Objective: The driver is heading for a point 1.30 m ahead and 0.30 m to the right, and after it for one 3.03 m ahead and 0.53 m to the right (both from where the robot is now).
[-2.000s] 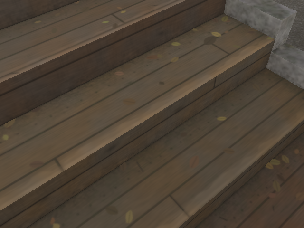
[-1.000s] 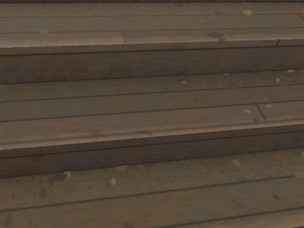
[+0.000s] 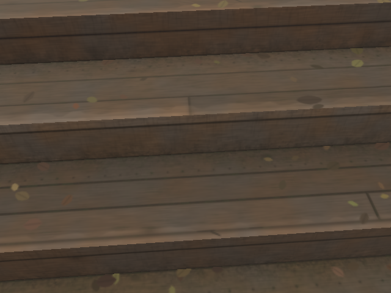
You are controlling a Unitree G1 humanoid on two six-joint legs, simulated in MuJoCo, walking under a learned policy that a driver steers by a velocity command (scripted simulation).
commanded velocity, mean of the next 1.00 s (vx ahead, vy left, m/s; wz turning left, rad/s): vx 0.07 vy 0.00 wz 0.00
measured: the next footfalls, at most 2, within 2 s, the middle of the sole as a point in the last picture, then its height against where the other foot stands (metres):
right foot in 1.34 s outside the picture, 0.17 m higher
left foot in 1.84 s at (189, 196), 0.17 m higher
